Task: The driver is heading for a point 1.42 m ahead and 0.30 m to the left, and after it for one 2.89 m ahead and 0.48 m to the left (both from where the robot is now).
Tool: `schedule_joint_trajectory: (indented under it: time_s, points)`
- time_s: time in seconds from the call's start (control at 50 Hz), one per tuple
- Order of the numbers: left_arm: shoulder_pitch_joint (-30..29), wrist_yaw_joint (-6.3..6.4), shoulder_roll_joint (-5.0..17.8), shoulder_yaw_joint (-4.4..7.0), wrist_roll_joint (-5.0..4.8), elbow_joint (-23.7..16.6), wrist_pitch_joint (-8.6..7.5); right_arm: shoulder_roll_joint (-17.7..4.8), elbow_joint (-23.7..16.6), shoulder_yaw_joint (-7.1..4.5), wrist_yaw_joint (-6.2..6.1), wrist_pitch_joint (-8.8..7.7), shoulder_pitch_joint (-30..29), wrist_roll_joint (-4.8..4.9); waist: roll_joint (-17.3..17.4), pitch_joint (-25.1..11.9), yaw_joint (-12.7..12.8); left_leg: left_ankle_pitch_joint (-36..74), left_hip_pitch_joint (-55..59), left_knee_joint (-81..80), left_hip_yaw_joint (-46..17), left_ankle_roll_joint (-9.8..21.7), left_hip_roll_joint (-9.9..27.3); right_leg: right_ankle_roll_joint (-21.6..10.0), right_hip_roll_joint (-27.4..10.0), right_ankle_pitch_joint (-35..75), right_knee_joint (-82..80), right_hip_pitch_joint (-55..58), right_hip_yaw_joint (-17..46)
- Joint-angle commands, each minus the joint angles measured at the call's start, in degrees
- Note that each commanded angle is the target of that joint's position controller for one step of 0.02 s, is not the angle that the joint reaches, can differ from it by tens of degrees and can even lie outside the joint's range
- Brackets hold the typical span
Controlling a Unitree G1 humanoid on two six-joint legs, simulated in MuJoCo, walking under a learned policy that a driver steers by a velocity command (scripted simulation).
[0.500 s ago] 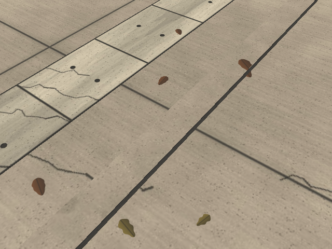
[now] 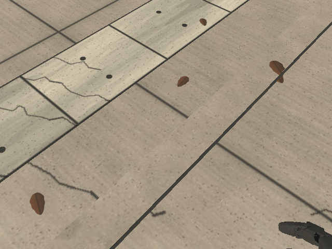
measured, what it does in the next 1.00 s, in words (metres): walks ahead: right foot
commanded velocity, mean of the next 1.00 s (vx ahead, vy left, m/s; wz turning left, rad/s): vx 0.49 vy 0.00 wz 0.00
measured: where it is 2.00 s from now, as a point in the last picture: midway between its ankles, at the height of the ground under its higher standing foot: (192, 111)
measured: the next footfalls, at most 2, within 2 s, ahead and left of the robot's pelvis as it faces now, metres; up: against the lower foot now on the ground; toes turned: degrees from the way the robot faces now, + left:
right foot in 0.54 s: +0.48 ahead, -0.14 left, +0.00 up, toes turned -2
left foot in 1.02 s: +0.77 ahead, +0.10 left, +0.04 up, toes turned +5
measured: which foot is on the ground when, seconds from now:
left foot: down 0.00-0.54, up 0.56-1.00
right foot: up 0.00-0.52, down 0.54-1.00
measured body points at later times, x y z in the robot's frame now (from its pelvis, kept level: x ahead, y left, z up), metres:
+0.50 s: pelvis +0.28 -0.02 +0.02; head +0.31 -0.03 +0.47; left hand +0.49 +0.21 -0.08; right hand +0.23 -0.29 -0.12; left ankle +0.13 +0.10 -0.71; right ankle +0.44 -0.14 -0.70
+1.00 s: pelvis +0.56 -0.03 +0.03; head +0.58 -0.03 +0.48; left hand +0.52 +0.22 -0.11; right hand +0.76 -0.26 -0.07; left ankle +0.72 +0.10 -0.66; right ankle +0.44 -0.14 -0.71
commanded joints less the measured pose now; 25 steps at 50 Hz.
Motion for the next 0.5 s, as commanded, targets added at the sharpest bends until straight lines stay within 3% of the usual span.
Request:
schedule_joint_trajectory:
  time_s: [0.02, 0.04, 0.06, 0.08, 0.12, 0.16, 0.24, 0.36, 0.44, 0.48, 0.5]
  points:
    - [3.04, -1.28, 2.42, -0.50, -0.82, -4.00, -3.07, -11.67, 5.60, -3.54, -0.17, 0.56, 27.34, -0.80, 11.85, -21.98, -11.08, -26.07, 52.43, -19.03, -49.25, 14.37, 21.55, -2.14, 3.84, -2.82, 46.74, -42.08, 8.11]
    - [-3.54, -1.49, 6.91, 0.81, -2.64, -6.74, -4.11, -9.71, 4.86, -2.80, -0.17, 0.02, 21.01, -0.58, 9.55, -11.20, -9.24, -24.35, 43.07, -20.19, -40.72, 11.31, 20.33, -3.29, 0.66, 1.01, 49.02, -47.01, 6.64]
    - [-7.01, -1.03, 7.65, 0.96, -2.69, -7.79, -4.53, -8.25, 3.57, -2.27, -0.02, -0.46, 15.21, -0.78, 3.95, -6.52, -7.21, -16.97, 33.15, -21.53, -32.52, 9.95, 18.42, -3.70, -2.66, 6.97, 46.32, -44.69, 5.37]
    - [-8.33, -0.44, 7.38, 1.42, -1.92, -7.96, -4.31, -6.84, 3.30, -1.88, 0.30, -0.88, 12.19, -1.40, 1.73, -3.85, -5.26, -9.58, 25.37, -22.72, -25.95, 9.04, 16.35, -3.57, -4.85, 10.69, 43.06, -41.71, 4.50]
    - [-5.63, 0.02, 5.02, 1.59, -1.21, -7.52, -2.68, -4.76, 3.91, -1.28, 0.71, -1.29, 10.62, -1.91, 4.16, -3.35, -1.99, -4.90, 17.97, -25.30, -18.61, 8.19, 12.99, -3.30, -7.18, 13.27, 38.43, -35.30, 4.80]
    - [-6.43, 0.23, 4.01, 1.68, -0.97, -8.09, -1.54, -5.32, 5.21, -1.27, 0.34, -1.39, 12.74, -1.65, 4.18, -1.78, -1.42, -2.97, 14.98, -27.38, -15.08, 9.11, 12.25, -2.46, -7.82, 14.02, 34.67, -35.88, 3.75]
    - [-16.43, 0.26, 5.09, 2.19, 0.01, -12.14, -1.43, -8.30, 6.90, -1.91, -1.56, -1.00, 18.12, -1.60, 2.39, 0.92, -3.46, -1.05, 18.32, -29.50, -13.12, 9.55, 12.73, 0.04, -8.52, 25.31, 21.97, -45.25, 3.30]
    - [-28.03, -1.19, 3.49, 1.27, -0.72, -15.67, -2.37, -9.19, 9.07, -2.03, -2.62, -0.07, 24.63, -0.59, 2.48, 2.02, -7.28, 2.26, 23.62, -28.44, -7.57, 7.07, 11.39, 0.68, -4.90, 36.03, 3.88, -42.42, 0.11]
    - [-32.22, -2.54, 4.49, 1.10, -1.18, -18.27, -2.86, -9.72, 10.69, -2.57, -2.81, 1.20, 27.18, -0.35, 2.98, 2.91, -7.60, 6.23, 32.36, -24.09, -8.09, 6.34, 14.99, -1.11, -4.01, 30.03, -1.10, -43.84, 0.62]
    - [-30.01, -2.96, 6.10, 1.63, -1.25, -18.32, -3.18, -10.51, 10.59, -3.00, -2.91, 1.78, 26.31, -0.29, 4.32, 1.22, -5.63, 13.97, 34.84, -20.23, -8.29, 5.29, 15.97, -2.71, -2.62, 25.39, -2.63, -39.29, -0.40]
    - [-25.85, -2.95, 7.60, 2.40, -1.20, -17.38, -3.34, -10.91, 10.19, -3.10, -2.92, 2.07, 25.02, -0.30, 5.19, -1.47, -3.01, 23.75, 34.88, -15.15, -7.23, 4.44, 15.06, -3.84, -0.80, 24.00, -3.52, -32.70, -2.03]
Keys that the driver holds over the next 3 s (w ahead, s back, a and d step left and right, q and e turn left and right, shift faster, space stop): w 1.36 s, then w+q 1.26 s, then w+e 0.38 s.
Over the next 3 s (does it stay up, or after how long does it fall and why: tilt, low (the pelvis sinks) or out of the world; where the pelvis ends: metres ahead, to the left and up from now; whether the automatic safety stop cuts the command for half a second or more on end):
stays up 1.58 0.22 0.07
